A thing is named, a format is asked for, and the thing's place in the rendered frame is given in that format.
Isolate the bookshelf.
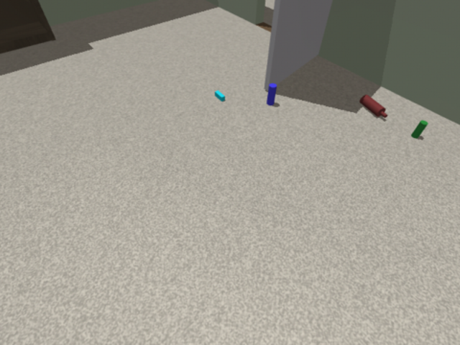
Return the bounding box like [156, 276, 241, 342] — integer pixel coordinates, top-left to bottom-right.
[0, 0, 56, 54]

